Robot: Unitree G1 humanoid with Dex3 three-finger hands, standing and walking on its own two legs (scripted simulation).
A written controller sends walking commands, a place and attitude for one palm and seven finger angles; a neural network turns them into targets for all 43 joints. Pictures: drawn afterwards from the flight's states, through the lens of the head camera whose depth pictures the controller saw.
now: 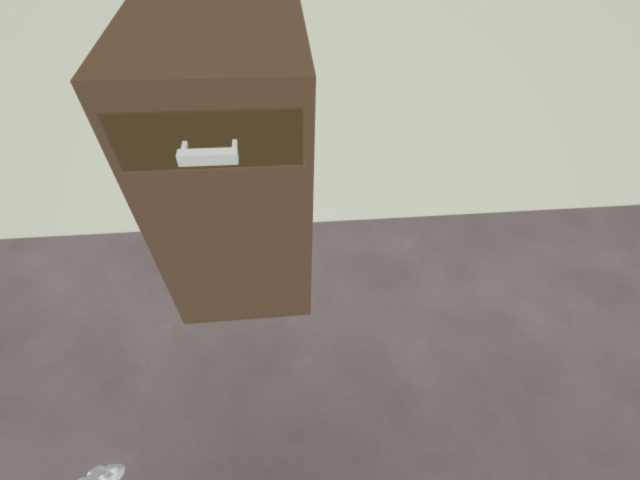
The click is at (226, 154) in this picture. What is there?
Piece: drawer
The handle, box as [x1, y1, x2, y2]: [175, 139, 238, 166]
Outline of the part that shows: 236,139 232,139 231,147 187,149 187,142 182,141 181,148 177,149 175,156 178,166 237,164 238,155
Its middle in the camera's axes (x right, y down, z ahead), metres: -0.24 -0.18 +0.81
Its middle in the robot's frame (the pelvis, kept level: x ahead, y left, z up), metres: +0.72 +0.28 -0.01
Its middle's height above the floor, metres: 0.75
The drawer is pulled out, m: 0.00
